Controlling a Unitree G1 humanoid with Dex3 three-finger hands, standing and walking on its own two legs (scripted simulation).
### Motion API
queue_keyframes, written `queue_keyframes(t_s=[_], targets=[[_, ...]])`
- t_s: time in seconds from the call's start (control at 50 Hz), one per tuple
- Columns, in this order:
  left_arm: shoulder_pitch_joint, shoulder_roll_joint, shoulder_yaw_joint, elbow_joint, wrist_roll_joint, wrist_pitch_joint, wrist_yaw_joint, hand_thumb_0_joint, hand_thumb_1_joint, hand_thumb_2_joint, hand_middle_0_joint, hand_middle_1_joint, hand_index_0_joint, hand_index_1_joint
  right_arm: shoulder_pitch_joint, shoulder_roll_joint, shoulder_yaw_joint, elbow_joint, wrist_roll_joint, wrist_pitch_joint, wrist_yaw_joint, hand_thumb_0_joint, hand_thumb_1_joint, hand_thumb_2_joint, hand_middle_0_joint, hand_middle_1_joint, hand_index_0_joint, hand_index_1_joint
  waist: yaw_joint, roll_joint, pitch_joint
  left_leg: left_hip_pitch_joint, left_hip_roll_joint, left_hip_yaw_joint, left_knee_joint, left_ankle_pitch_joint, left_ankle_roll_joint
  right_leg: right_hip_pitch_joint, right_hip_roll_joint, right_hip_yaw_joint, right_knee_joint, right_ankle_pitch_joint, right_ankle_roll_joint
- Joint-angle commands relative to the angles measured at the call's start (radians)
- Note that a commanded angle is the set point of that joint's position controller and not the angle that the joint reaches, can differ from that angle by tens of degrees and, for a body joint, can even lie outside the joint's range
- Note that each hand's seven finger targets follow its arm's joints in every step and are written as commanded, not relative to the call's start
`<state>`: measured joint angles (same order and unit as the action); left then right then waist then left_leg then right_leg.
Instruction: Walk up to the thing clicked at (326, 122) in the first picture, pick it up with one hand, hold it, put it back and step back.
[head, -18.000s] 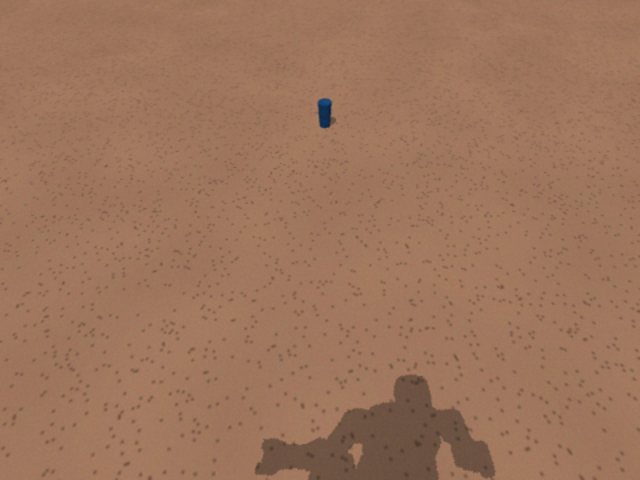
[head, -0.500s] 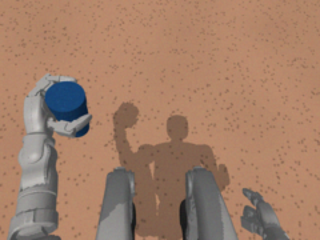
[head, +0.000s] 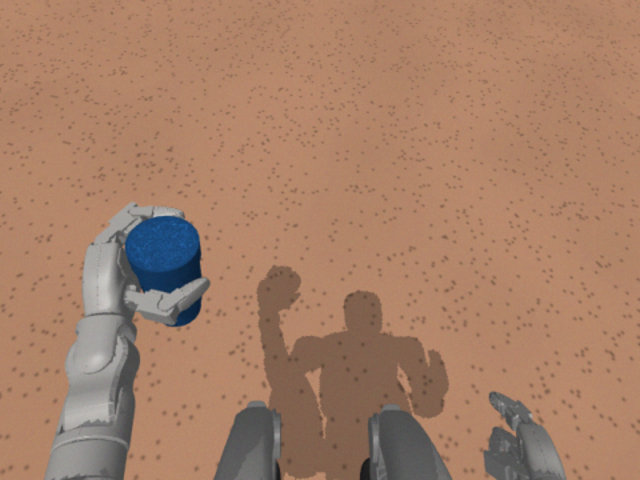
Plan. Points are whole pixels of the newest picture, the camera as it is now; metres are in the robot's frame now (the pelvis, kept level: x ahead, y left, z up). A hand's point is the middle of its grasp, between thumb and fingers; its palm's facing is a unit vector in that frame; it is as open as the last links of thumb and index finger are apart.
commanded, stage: lift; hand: left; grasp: from the side
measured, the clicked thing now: (171, 278) +0.35 +0.20 +0.01
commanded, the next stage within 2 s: hold in 0.86 s
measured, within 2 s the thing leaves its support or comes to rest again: neither
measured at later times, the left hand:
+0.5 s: hand (163, 240) +0.35 +0.18 +0.11, palm faces +0.12 -0.99 -0.01, open 10.3 cm
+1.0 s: hand (164, 226) +0.35 +0.17 +0.14, palm faces +0.12 -0.99 +0.00, open 10.3 cm
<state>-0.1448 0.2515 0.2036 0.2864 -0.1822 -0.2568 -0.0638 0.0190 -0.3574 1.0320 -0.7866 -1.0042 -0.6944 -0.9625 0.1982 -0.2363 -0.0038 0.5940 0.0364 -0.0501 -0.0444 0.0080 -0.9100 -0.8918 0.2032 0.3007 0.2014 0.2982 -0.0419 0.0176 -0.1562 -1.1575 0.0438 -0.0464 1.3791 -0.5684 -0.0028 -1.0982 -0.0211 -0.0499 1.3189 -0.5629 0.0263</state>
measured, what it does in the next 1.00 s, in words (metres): rises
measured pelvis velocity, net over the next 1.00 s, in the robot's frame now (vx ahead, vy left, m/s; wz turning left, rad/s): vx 0.02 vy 0.00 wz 0.01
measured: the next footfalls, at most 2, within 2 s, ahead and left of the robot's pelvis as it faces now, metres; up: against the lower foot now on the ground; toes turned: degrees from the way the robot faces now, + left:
none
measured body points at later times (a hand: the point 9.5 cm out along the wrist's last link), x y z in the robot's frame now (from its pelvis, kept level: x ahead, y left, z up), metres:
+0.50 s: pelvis +0.02 +0.00 +0.06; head +0.08 +0.01 +0.50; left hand +0.34 +0.23 +0.11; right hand +0.16 -0.24 -0.04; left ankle +0.05 +0.12 -0.61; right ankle +0.04 -0.14 -0.61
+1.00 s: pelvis +0.02 +0.00 +0.08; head +0.07 +0.01 +0.53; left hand +0.34 +0.22 +0.14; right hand +0.16 -0.25 -0.02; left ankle +0.05 +0.12 -0.61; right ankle +0.04 -0.14 -0.61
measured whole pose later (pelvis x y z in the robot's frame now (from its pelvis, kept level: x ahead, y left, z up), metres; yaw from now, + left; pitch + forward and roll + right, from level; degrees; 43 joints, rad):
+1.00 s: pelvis +0.02 +0.00 +0.08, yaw +1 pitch +9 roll -2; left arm -0.11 0.19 0.15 0.36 -0.17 -0.32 -0.05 0.02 -0.36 1.03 -0.79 -1.01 -0.69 -0.97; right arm 0.23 -0.22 0.00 0.64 0.01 -0.05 -0.03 0.01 -0.92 -0.90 0.20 0.30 0.20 0.30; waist -0.03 0.01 -0.07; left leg -0.68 0.04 -0.01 0.96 -0.44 -0.01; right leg -0.63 -0.02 -0.03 0.92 -0.43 0.02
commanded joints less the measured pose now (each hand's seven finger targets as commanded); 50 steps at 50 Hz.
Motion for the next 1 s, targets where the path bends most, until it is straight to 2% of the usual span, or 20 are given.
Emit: queue_keyframes(t_s=[0.0,0.02,0.1,0.18,0.2,0.24,0.3,0.36,0.42,0.48,0.52,0.54,0.64,0.66,0.68,0.72,0.78,0.86,0.92,0.98], targets=[[-0.205,0.126,0.031,-0.241,-0.014,-0.085,0.008,0.000,0.119,1.185,-1.254,-1.377,-1.283,-1.364,0.022,-0.137,-0.053,-0.113,0.002,-0.043,-0.005,0.000,-0.909,-0.896,0.200,0.299,0.200,0.299,0.004,0.069,-0.346,0.393,-0.017,-0.016,-0.281,0.228,0.004,0.225,0.030,-0.003,-0.227,0.250,-0.046],[-0.205,0.107,0.005,-0.243,-0.011,-0.089,0.004,0.000,0.103,1.180,-1.255,-1.373,-1.282,-1.362,0.018,-0.134,-0.052,-0.110,-0.001,-0.046,-0.005,0.000,-0.909,-0.896,0.200,0.299,0.200,0.299,-0.001,0.078,-0.326,0.399,-0.016,-0.017,-0.296,0.229,0.003,0.223,0.029,-0.004,-0.236,0.253,-0.046],[-0.196,0.108,0.018,-0.200,-0.002,-0.094,0.014,0.000,0.116,1.190,-1.256,-1.371,-1.280,-1.363,0.033,-0.139,-0.059,-0.101,-0.007,-0.044,-0.003,0.000,-0.911,-0.898,0.200,0.300,0.200,0.300,-0.002,0.049,-0.291,0.438,-0.007,-0.031,-0.346,0.226,0.001,0.244,0.034,-0.014,-0.269,0.247,-0.045],[-0.190,0.103,0.003,-0.197,0.003,-0.097,0.019,0.000,0.103,1.193,-1.261,-1.383,-1.287,-1.373,0.038,-0.134,-0.055,-0.105,-0.009,-0.043,-0.003,0.000,-0.912,-0.897,0.200,0.299,0.200,0.299,0.006,0.026,-0.281,0.464,-0.014,-0.012,-0.381,0.251,0.004,0.326,0.033,-0.010,-0.319,0.275,-0.042],[-0.196,0.124,0.023,-0.215,0.004,-0.105,0.022,0.000,0.100,1.187,-1.271,-1.379,-1.293,-1.372,0.030,-0.130,-0.053,-0.105,-0.011,-0.042,-0.001,0.000,-0.915,-0.899,0.200,0.300,0.199,0.300,0.017,0.034,-0.269,0.464,-0.017,-0.006,-0.392,0.245,0.005,0.345,0.032,-0.006,-0.333,0.269,-0.042],[-0.208,0.095,-0.001,-0.218,-0.001,-0.109,0.019,0.000,0.100,1.186,-1.264,-1.380,-1.289,-1.371,0.036,-0.126,-0.052,-0.105,-0.014,-0.044,-0.001,0.000,-0.916,-0.898,0.200,0.300,0.200,0.300,0.003,0.024,-0.290,0.491,-0.018,-0.001,-0.396,0.288,0.005,0.383,0.034,-0.007,-0.347,0.311,-0.040],[-0.184,0.101,0.016,-0.199,-0.002,-0.110,0.024,0.000,0.125,1.202,-1.252,-1.380,-1.276,-1.372,0.042,-0.122,-0.051,-0.101,-0.014,-0.042,-0.002,0.000,-0.913,-0.899,0.200,0.300,0.200,0.300,0.010,0.018,-0.264,0.508,-0.020,0.009,-0.422,0.291,0.008,0.411,0.034,0.000,-0.381,0.320,-0.039],[-0.188,0.073,-0.015,-0.189,0.003,-0.115,0.024,0.000,0.161,1.210,-1.251,-1.378,-1.275,-1.370,0.038,-0.121,-0.051,-0.099,-0.017,-0.041,-0.001,0.000,-0.909,-0.898,0.200,0.300,0.200,0.300,0.004,0.025,-0.241,0.530,-0.018,0.007,-0.452,0.277,0.004,0.422,0.034,-0.005,-0.401,0.303,-0.041],[-0.193,0.080,-0.012,-0.189,0.005,-0.115,0.022,0.000,0.131,1.208,-1.254,-1.385,-1.279,-1.377,0.043,-0.116,-0.049,-0.093,-0.020,-0.042,0.001,0.000,-0.916,-0.899,0.200,0.300,0.200,0.300,0.003,0.036,-0.235,0.548,-0.019,0.012,-0.463,0.315,0.003,0.450,0.034,-0.002,-0.416,0.340,-0.042],[-0.233,0.087,-0.007,-0.205,0.006,-0.122,0.023,0.000,0.127,1.216,-1.240,-1.383,-1.264,-1.376,0.039,-0.119,-0.052,-0.090,-0.021,-0.040,0.000,0.000,-0.912,-0.899,0.200,0.300,0.200,0.300,0.006,0.047,-0.220,0.582,-0.016,0.014,-0.491,0.301,0.002,0.461,0.033,-0.002,-0.439,0.326,-0.042],[-0.216,0.069,-0.011,-0.185,-0.001,-0.123,0.023,0.000,0.133,1.223,-1.250,-1.388,-1.271,-1.384,0.027,-0.113,-0.047,-0.093,-0.021,-0.042,0.002,0.000,-0.912,-0.899,0.200,0.300,0.199,0.300,0.011,0.022,-0.191,0.564,-0.020,0.016,-0.503,0.285,0.005,0.482,0.031,-0.001,-0.458,0.316,-0.039],[-0.197,0.073,0.006,-0.165,-0.002,-0.122,0.026,0.000,0.136,1.234,-1.246,-1.394,-1.266,-1.391,0.027,-0.118,-0.049,-0.094,-0.019,-0.043,0.002,0.000,-0.912,-0.900,0.200,0.300,0.199,0.300,0.015,0.008,-0.193,0.579,-0.017,0.017,-0.512,0.285,0.005,0.487,0.032,-0.001,-0.463,0.316,-0.039],[-0.183,0.066,-0.017,-0.151,0.008,-0.127,0.019,0.000,0.127,1.225,-1.242,-1.381,-1.260,-1.380,0.022,-0.119,-0.052,-0.094,-0.022,-0.041,0.006,0.000,-0.911,-0.900,0.200,0.300,0.199,0.300,0.011,0.005,-0.179,0.585,-0.023,0.028,-0.531,0.288,0.007,0.525,0.029,0.005,-0.491,0.329,-0.036],[-0.184,0.074,-0.008,-0.152,0.009,-0.127,0.019,0.000,0.139,1.223,-1.240,-1.377,-1.258,-1.376,0.020,-0.121,-0.053,-0.092,-0.023,-0.040,0.006,0.000,-0.911,-0.900,0.200,0.300,0.199,0.300,0.014,0.007,-0.187,0.594,-0.022,0.029,-0.534,0.286,0.006,0.526,0.029,0.006,-0.495,0.326,-0.037],[-0.210,0.064,-0.024,-0.176,0.007,-0.134,0.016,0.000,0.138,1.219,-1.245,-1.382,-1.262,-1.381,0.016,-0.116,-0.050,-0.094,-0.023,-0.038,0.007,0.000,-0.914,-0.900,0.200,0.300,0.199,0.300,0.012,0.015,-0.182,0.595,-0.025,0.031,-0.540,0.278,0.006,0.535,0.028,0.008,-0.501,0.322,-0.037],[-0.208,0.064,-0.022,-0.168,0.005,-0.137,0.015,0.000,0.145,1.211,-1.243,-1.376,-1.262,-1.374,0.005,-0.119,-0.051,-0.096,-0.022,-0.040,0.008,0.000,-0.913,-0.900,0.200,0.300,0.199,0.300,0.012,0.002,-0.177,0.599,-0.027,0.035,-0.545,0.259,0.009,0.547,0.026,0.013,-0.518,0.308,-0.034],[-0.205,0.078,0.004,-0.176,-0.001,-0.142,0.021,0.000,0.165,1.208,-1.233,-1.363,-1.250,-1.362,0.015,-0.113,-0.049,-0.090,-0.024,-0.041,0.007,0.000,-0.914,-0.900,0.200,0.300,0.199,0.300,0.014,-0.004,-0.207,0.610,-0.028,0.039,-0.545,0.301,0.009,0.587,0.024,0.016,-0.524,0.353,-0.030],[-0.220,0.056,-0.027,-0.170,0.006,-0.143,0.019,0.000,0.165,1.221,-1.230,-1.368,-1.246,-1.368,0.014,-0.115,-0.049,-0.082,-0.025,-0.042,0.008,0.000,-0.909,-0.901,0.200,0.300,0.199,0.300,0.006,0.011,-0.166,0.632,-0.025,0.035,-0.561,0.308,0.006,0.559,0.028,0.011,-0.527,0.353,-0.034],[-0.225,0.062,-0.017,-0.155,0.006,-0.141,0.018,0.000,0.172,1.237,-1.251,-1.386,-1.266,-1.388,0.015,-0.118,-0.052,-0.078,-0.025,-0.041,0.007,0.000,-0.912,-0.901,0.200,0.300,0.199,0.300,0.004,-0.002,-0.174,0.640,-0.025,0.033,-0.570,0.312,0.007,0.579,0.028,0.009,-0.537,0.358,-0.033],[-0.215,0.063,-0.024,-0.158,0.010,-0.138,0.014,0.000,0.170,1.135,-1.244,-1.349,-1.263,-1.342,0.009,-0.118,-0.051,-0.081,-0.024,-0.038,0.008,0.000,-0.924,-0.901,0.200,0.300,0.199,0.300,0.012,0.016,-0.164,0.655,-0.027,0.038,-0.584,0.304,0.005,0.584,0.027,0.012,-0.549,0.349,-0.034]])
